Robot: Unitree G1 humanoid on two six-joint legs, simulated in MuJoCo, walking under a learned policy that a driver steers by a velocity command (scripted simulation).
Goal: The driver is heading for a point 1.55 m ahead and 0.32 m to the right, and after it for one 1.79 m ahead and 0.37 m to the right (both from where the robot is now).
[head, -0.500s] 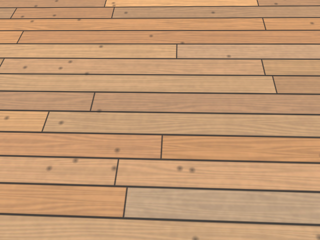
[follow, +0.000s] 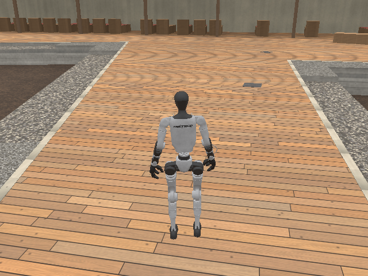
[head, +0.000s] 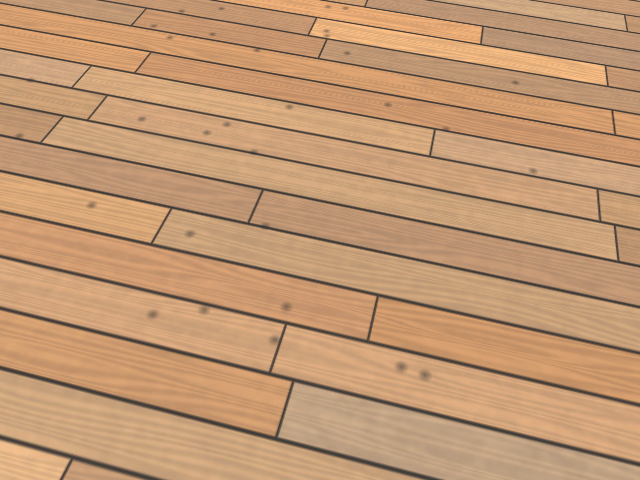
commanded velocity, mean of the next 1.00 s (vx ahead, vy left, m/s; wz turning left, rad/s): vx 0.25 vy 0.00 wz -0.30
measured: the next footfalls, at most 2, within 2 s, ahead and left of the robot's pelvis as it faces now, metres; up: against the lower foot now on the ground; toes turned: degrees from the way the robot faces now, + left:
right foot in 0.32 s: -0.02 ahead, -0.11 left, +0.00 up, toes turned -12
left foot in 0.88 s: +0.34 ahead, -0.06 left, +0.00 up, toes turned -20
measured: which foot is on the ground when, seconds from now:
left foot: down 0.00-0.32, up 0.34-0.86, down 0.88-1.00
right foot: up 0.00-0.30, down 0.32-0.90, up 0.92-1.00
